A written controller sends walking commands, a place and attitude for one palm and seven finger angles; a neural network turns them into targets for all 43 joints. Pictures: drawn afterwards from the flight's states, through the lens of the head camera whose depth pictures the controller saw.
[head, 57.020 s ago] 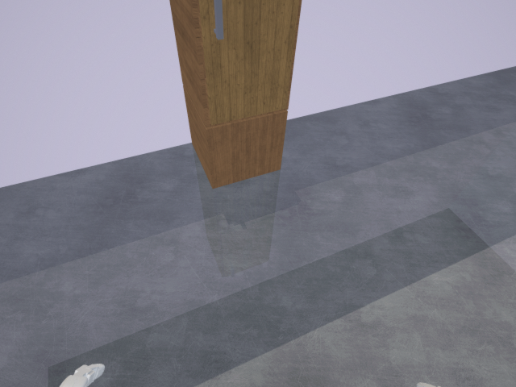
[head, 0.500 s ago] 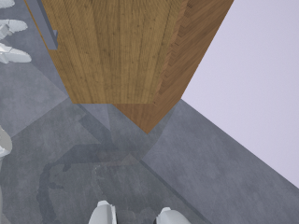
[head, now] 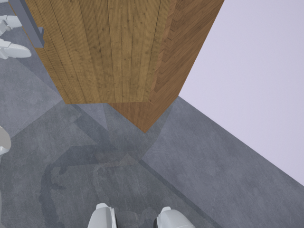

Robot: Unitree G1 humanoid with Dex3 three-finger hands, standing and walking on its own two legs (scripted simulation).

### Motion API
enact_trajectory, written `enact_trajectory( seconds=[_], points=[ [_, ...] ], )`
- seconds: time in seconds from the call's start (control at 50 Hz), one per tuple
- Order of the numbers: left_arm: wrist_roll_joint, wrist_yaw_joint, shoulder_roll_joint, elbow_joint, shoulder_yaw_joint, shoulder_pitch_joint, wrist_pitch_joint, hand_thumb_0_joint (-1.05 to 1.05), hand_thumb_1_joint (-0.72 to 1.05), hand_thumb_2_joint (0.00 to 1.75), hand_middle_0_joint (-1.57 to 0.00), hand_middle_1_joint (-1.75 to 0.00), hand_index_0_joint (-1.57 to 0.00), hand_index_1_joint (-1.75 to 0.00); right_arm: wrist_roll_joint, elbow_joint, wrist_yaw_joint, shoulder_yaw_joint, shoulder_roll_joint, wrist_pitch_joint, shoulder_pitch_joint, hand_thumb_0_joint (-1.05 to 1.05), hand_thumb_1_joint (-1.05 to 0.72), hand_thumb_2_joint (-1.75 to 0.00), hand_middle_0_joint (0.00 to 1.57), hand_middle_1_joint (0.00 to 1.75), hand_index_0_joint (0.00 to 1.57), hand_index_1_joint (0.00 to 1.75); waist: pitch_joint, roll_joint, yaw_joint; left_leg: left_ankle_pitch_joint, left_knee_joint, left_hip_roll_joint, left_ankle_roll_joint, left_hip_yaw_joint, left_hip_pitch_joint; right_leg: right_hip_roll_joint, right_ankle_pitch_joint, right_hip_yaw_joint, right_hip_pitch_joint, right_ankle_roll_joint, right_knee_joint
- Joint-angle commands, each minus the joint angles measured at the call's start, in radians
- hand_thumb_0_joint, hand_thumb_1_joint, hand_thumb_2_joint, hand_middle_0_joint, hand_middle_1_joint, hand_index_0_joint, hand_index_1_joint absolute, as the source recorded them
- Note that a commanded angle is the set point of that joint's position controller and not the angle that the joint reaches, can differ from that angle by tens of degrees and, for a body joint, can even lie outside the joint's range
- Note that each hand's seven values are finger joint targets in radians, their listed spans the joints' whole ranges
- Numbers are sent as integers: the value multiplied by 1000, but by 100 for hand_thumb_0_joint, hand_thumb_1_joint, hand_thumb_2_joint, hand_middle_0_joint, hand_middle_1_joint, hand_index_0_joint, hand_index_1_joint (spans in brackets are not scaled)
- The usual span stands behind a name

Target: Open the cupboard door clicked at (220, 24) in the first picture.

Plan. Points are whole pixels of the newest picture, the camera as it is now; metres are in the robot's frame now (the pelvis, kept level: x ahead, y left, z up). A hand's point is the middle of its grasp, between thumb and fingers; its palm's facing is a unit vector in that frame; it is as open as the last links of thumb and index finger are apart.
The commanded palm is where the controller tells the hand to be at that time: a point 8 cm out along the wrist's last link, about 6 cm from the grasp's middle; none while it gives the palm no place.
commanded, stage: slide the fingers in behind the handle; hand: left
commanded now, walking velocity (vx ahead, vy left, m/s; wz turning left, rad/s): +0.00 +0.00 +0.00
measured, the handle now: (28, 14) +0.59 +0.22 +0.15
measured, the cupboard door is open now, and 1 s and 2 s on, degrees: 45 45 44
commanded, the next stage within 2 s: close the thumb around the handle in 1.24 s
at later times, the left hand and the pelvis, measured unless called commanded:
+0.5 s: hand (23, 30) +0.54 +0.22 +0.15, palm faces -0.01 -1.00 +0.03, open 14.0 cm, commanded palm +0.53 +0.25 +0.15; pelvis +0.01 +0.00 +0.00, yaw +1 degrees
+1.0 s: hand (37, 28) +0.54 +0.19 +0.16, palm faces +0.02 -1.00 +0.00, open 14.0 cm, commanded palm +0.52 +0.23 +0.15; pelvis +0.00 -0.02 +0.01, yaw +1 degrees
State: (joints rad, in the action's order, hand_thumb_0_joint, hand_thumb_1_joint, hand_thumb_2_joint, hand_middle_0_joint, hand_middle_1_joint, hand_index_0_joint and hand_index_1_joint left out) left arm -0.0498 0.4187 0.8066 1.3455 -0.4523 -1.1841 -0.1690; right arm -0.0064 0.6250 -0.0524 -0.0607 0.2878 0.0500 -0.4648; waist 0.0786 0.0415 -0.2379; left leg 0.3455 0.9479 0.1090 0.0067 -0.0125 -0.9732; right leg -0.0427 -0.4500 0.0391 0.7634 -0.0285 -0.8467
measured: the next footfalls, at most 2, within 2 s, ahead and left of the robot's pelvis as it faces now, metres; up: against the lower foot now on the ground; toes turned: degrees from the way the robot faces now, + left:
none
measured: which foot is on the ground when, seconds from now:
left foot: down 0.00-1.00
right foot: down 0.00-1.00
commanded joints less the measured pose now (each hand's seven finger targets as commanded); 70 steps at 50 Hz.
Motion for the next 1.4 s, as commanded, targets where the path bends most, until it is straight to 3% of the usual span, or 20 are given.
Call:
enact_trajectory(
  seconds=[0.0, 0.16, 0.24, 0.3, 0.38, 0.42, 0.48, 0.56, 0.6, 0.66, 0.72, 0.76, 0.86, 0.92, 1.06, 1.16, 1.26, 1.3, 1.34, 1.38],
  points=[
    [-3, -25, 311, -257, -46, -450, -98, 0, -50, 30, -30, -120, -30, -120, 8, -28, -10, 81, 201, -16, -189, 0, -90, -90, 20, 30, 20, 30, 480, 212, 6, -326, -53, -45, 29, -46, 608, -42, 297, 10, 51, 32, 113],
    [-39, 0, 222, -276, -22, -418, -84, 0, -50, 30, -30, -120, -30, -120, 4, -19, -1, 94, 199, -14, -197, 0, -90, -90, 20, 30, 20, 30, 510, 206, 12, -369, -63, -51, 27, -52, 669, -50, 332, 20, 42, 37, 118],
    [-39, -15, 177, -250, 5, -407, -66, 0, -50, 30, -30, -120, -30, -120, 3, -15, 2, 96, 196, -15, -192, 0, -90, -90, 20, 30, 20, 30, 438, 160, 2, -336, -75, -49, 29, -51, 640, -48, 311, 22, 57, 33, 133],
    [-38, -38, 112, -296, 34, -396, -81, 0, -50, 30, -30, -120, -30, -120, 9, -17, 11, 101, 188, -19, -186, 0, -90, -90, 20, 30, 20, 30, 465, 214, 12, -378, -76, -49, 21, -57, 700, -48, 316, 28, 79, 39, 127],
    [-44, -62, 158, -302, -20, -389, -95, 0, -50, 30, -30, -120, -30, -120, 12, -12, 15, 104, 192, -20, -186, 0, -90, -90, 20, 30, 20, 30, 478, 170, 24, -387, -76, -52, 24, -52, 675, -46, 353, 20, 26, 38, 122],
    [-44, -68, 118, -277, 11, -387, -88, 0, -50, 30, -30, -120, -30, -120, 7, -17, 16, 104, 189, -19, -173, 0, -90, -90, 20, 30, 20, 30, 433, 133, 10, -344, -80, -55, 28, -44, 638, -44, 338, 18, 29, 33, 130],
    [-27, -86, 144, -326, -3, -421, -108, 0, -50, 30, -30, -120, -30, -120, 10, -16, 17, 106, 189, -23, -174, 0, -90, -90, 20, 30, 20, 30, 483, 175, 21, -374, -75, -56, 24, -48, 668, -40, 354, 14, 21, 36, 116],
    [-36, -98, 84, -331, 29, -438, -124, 0, -50, 30, -30, -120, -30, -120, 12, -13, 21, 105, 181, -28, -166, 0, -90, -90, 20, 30, 20, 30, 461, 168, 6, -359, -73, -58, 26, -47, 668, -41, 343, 14, 27, 38, 120],
    [-32, -100, 116, -311, 10, -439, -121, 0, -50, 30, -30, -120, -30, -120, 9, -9, 19, 107, 187, -28, -164, 0, -90, -90, 20, 30, 20, 30, 466, 141, 7, -334, -76, -56, 25, -49, 650, -40, 333, 12, 18, 34, 121],
    [-38, -103, 47, -313, 50, -439, -118, 0, -50, 30, -30, -120, -30, -120, 10, -9, 21, 107, 179, -33, -163, 0, -90, -90, 20, 30, 20, 30, 464, 161, 4, -348, -75, -61, 27, -44, 662, -39, 343, 10, 22, 37, 121],
    [-33, -114, 63, -318, 33, -431, -117, 0, -50, 30, -30, -120, -30, -120, 11, -5, 23, 110, 181, -32, -167, 0, -90, -90, 20, 30, 20, 30, 487, 151, 14, -358, -75, -58, 24, -50, 672, -39, 349, 11, 18, 36, 118],
    [-43, -120, 10, -319, 58, -422, -117, 0, -50, 30, -30, -120, -30, -120, 14, -4, 26, 109, 174, -34, -167, 0, -90, -90, 20, 30, 20, 30, 474, 152, 11, -370, -78, -62, 26, -46, 671, -39, 362, 15, 10, 38, 118],
    [-35, -134, 58, -279, 36, -437, -105, 0, -50, 30, -30, -120, -30, -120, 10, 2, 23, 107, 180, -35, -170, 0, -90, -90, 20, 30, 20, 30, 432, 75, 2, -299, -86, -68, 36, -30, 580, -34, 360, -2, -38, 28, 134],
    [-25, -131, 52, -311, 42, -425, -119, 0, -50, 30, -30, -120, -30, -120, 11, -2, 25, 112, 177, -37, -164, 0, -90, -90, 20, 30, 20, 30, 471, 138, 14, -328, -79, -68, 31, -27, 625, -35, 373, -4, -20, 31, 131],
    [-37, -115, 82, -268, 30, -445, -116, 0, -50, 30, -30, -120, -30, -120, 7, 8, 15, 107, 181, -38, -174, 0, -90, -90, 20, 30, 20, 30, 434, 86, -2, -295, -85, -70, 39, -22, 572, -33, 369, -10, -46, 26, 139],
    [-33, -107, 138, -311, -16, -405, -130, 0, -50, 30, -30, -120, -30, -120, 11, -2, 18, 108, 180, -38, -175, 0, -90, -90, 20, 30, 20, 30, 503, 148, 32, -364, -76, -72, 34, -19, 610, -34, 429, -9, -78, 32, 120],
    [-44, -95, 83, -280, 21, -374, -119, 0, -50, 30, -30, -120, -30, -120, 7, -4, 19, 107, 180, -31, -168, 0, -90, -90, 20, 30, 20, 30, 445, 114, 18, -342, -84, -71, 35, -19, 600, -38, 407, -2, -57, 29, 134],
    [-40, -91, 107, -276, 17, -396, -107, 0, -50, 30, -30, -120, -30, -120, 4, -1, 15, 109, 186, -27, -167, 0, -90, -90, 20, 30, 20, 30, 435, 102, 8, -330, -87, -67, 35, -21, 592, -36, 400, -3, -48, 25, 137],
    [-46, -87, 70, -309, 41, -414, -110, 0, -44, 32, -30, -121, -30, -121, 4, -1, 17, 112, 182, -30, -163, 0, -90, -90, 20, 30, 20, 30, 446, 147, 10, -339, -85, -68, 32, -23, 625, -37, 391, 0, -27, 29, 137],
    [-45, -92, 94, -363, 17, -428, -135, 0, -33, 37, -31, -122, -31, -122, 8, 3, 17, 114, 183, -34, -170, 0, -90, -90, 20, 30, 20, 30, 508, 177, 19, -397, -79, -62, 27, -37, 694, -40, 405, 3, -16, 34, 127]
  ],
)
